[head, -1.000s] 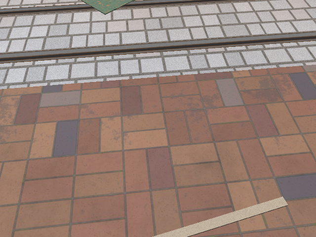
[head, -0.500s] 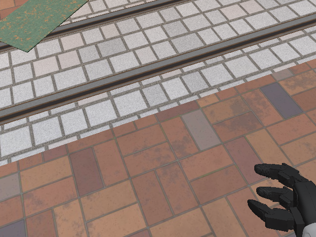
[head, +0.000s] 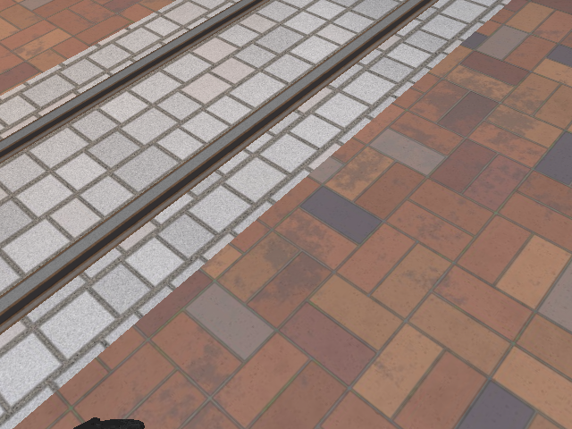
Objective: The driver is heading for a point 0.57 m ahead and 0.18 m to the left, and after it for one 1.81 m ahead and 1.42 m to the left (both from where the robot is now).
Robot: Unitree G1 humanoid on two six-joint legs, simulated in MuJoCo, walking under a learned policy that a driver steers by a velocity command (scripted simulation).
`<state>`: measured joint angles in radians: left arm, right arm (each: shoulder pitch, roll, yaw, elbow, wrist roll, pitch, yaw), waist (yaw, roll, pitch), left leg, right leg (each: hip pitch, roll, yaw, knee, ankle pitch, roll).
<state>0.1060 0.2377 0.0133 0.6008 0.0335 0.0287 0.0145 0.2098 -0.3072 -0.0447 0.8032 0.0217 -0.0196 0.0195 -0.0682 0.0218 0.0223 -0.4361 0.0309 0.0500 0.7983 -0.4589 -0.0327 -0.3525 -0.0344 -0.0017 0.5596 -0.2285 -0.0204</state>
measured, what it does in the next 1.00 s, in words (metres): walks ahead, turning left: left foot, then right foot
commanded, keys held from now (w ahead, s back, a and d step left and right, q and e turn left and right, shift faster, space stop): q+shift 0.54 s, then w+q+shift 0.02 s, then w+e+shift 0.40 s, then e+shift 0.04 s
